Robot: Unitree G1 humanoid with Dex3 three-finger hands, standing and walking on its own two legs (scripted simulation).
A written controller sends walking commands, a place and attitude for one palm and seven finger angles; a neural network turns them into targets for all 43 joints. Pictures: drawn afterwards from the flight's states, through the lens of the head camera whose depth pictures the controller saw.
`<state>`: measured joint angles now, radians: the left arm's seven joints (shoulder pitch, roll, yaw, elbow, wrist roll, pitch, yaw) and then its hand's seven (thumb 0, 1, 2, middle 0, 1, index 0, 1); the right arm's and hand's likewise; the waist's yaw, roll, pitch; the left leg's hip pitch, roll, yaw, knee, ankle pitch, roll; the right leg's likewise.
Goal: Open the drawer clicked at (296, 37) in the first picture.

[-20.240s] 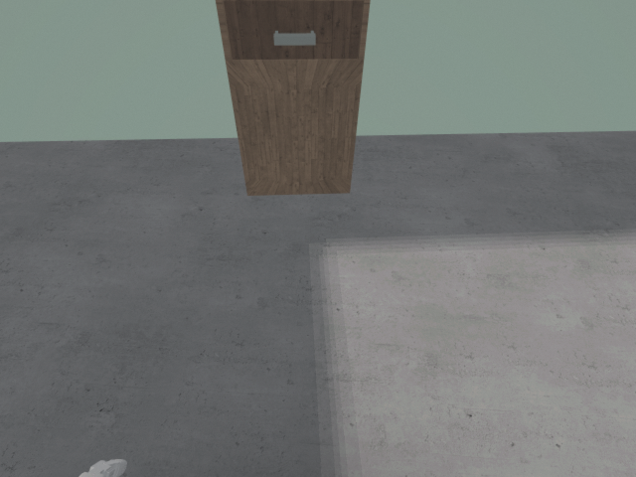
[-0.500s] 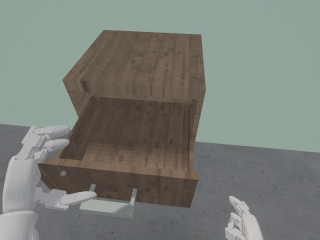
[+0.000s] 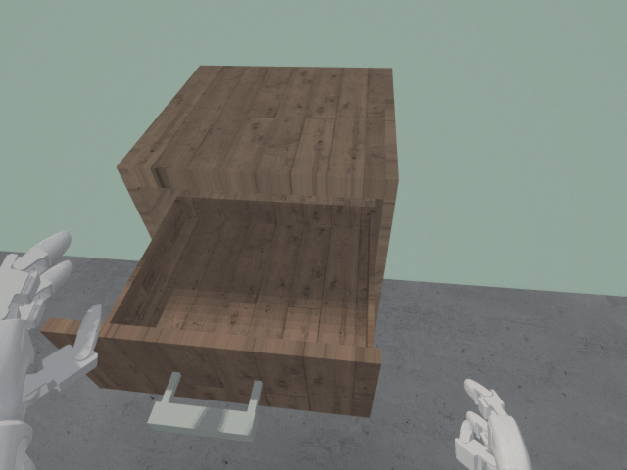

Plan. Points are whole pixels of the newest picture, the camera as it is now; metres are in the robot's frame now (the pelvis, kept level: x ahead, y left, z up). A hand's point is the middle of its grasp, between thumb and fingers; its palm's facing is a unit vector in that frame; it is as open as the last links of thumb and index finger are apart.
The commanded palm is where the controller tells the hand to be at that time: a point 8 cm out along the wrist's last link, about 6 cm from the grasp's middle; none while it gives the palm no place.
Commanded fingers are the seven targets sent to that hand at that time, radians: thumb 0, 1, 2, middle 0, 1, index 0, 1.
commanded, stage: draw the hand back to the body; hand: left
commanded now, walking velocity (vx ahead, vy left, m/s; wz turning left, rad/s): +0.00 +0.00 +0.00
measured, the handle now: (209, 402) +0.21 +0.18 -0.04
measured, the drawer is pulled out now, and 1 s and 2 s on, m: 0.30 0.30 0.30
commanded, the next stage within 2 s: step back with the hand held close in 0.20 s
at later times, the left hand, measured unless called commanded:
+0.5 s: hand (85, 343) +0.18 +0.24 +0.16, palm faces +0.38 -0.80 -0.47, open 7.4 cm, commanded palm +0.12 +0.28 +0.18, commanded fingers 0.00 0.90 0.90 -0.20 -0.30 -0.20 -0.30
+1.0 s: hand (34, 409) +0.12 +0.26 +0.16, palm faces +0.39 -0.81 -0.44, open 7.4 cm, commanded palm +0.06 +0.29 +0.18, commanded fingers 0.00 0.90 0.90 -0.20 -0.30 -0.20 -0.30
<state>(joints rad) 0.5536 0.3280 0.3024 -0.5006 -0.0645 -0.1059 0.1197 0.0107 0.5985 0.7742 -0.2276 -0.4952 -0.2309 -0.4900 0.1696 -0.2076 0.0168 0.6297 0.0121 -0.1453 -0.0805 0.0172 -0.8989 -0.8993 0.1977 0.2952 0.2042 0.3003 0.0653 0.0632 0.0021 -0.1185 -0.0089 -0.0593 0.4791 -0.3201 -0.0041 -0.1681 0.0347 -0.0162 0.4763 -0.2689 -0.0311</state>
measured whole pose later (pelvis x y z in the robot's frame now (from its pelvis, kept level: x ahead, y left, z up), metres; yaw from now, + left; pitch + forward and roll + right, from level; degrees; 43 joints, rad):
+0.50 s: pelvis -0.01 +0.00 +0.00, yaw +0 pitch +1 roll +0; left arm 0.58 0.34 0.36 -0.50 -0.06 -0.20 0.12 0.02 0.89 0.90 -0.21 -0.30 -0.21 -0.30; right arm 0.17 -0.24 0.00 0.60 0.02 -0.07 -0.06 0.02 -0.90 -0.90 0.20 0.30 0.21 0.30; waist 0.01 0.06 0.02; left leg -0.21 -0.01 -0.06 0.50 -0.30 -0.01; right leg -0.25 0.04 -0.03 0.48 -0.24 -0.03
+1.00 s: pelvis -0.07 +0.01 -0.01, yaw +0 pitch +2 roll +0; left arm 0.62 0.37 0.38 -0.60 -0.05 -0.21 0.15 0.02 0.89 0.90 -0.21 -0.30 -0.21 -0.30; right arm 0.17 -0.19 0.01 0.55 0.02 -0.07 -0.06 0.02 -0.90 -0.90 0.20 0.30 0.21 0.30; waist 0.01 0.00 0.01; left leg -0.40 -0.03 -0.05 0.64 -0.29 0.02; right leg -0.43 0.01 -0.01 0.59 -0.21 -0.01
